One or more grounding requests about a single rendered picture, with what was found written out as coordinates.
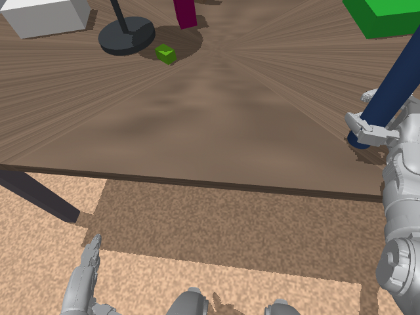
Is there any left robot hand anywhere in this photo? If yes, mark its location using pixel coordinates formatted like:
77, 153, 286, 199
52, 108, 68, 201
61, 234, 122, 315

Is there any desk lamp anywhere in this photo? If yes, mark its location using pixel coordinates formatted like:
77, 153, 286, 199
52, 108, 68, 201
98, 0, 156, 56

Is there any right robot arm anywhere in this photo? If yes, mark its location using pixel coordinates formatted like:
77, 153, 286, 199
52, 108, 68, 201
375, 142, 420, 315

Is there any table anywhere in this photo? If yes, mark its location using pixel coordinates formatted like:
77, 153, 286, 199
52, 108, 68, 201
0, 0, 420, 223

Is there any right robot hand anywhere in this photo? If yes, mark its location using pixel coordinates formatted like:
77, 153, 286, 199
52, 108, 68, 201
345, 89, 420, 152

